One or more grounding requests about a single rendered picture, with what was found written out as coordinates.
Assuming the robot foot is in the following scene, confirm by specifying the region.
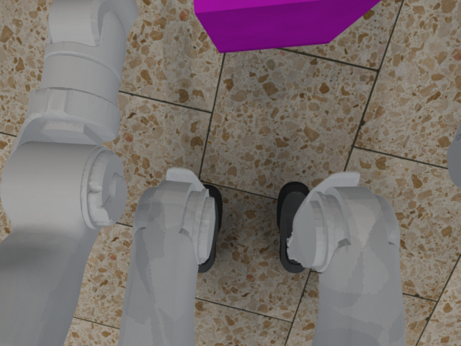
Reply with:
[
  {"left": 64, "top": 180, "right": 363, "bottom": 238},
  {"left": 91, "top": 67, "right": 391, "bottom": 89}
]
[
  {"left": 198, "top": 185, "right": 223, "bottom": 273},
  {"left": 277, "top": 182, "right": 310, "bottom": 273}
]

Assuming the left robot foot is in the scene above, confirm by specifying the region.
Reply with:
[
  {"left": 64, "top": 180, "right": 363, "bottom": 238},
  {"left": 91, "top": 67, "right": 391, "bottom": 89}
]
[{"left": 198, "top": 185, "right": 223, "bottom": 273}]

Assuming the left robot forearm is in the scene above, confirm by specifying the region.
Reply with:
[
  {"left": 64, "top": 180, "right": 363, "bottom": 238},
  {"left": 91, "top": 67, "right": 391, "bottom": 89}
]
[{"left": 0, "top": 0, "right": 138, "bottom": 213}]

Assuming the carton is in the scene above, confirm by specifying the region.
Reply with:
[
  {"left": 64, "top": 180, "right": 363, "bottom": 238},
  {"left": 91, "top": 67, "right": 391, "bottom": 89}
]
[{"left": 194, "top": 0, "right": 381, "bottom": 53}]

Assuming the left robot upper arm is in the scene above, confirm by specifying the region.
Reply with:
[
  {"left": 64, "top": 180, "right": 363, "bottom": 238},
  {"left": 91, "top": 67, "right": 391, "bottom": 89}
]
[{"left": 0, "top": 141, "right": 128, "bottom": 346}]

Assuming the right robot upper arm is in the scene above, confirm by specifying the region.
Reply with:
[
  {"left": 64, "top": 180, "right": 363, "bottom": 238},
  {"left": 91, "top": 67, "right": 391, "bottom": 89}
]
[{"left": 447, "top": 122, "right": 461, "bottom": 190}]

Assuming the right robot foot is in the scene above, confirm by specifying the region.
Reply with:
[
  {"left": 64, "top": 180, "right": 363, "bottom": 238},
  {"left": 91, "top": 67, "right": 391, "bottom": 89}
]
[{"left": 277, "top": 182, "right": 310, "bottom": 273}]

